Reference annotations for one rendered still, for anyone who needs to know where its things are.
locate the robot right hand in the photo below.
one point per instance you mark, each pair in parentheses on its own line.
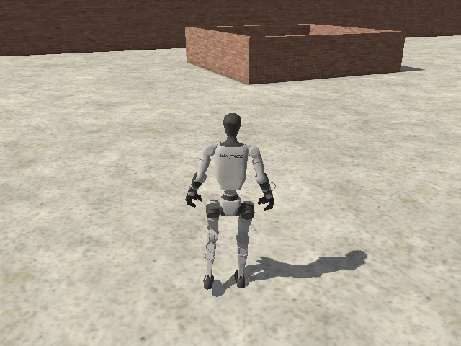
(263,200)

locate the robot left upper arm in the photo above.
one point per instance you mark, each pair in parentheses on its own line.
(208,151)

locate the robot left hand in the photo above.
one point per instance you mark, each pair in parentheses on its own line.
(195,197)

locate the robot left thigh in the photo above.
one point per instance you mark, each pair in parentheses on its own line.
(213,213)

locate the robot left forearm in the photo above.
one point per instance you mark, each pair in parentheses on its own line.
(193,188)

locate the robot right forearm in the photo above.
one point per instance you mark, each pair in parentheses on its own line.
(266,189)

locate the robot right upper arm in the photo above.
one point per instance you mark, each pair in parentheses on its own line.
(254,152)

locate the robot torso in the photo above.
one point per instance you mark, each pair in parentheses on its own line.
(230,166)

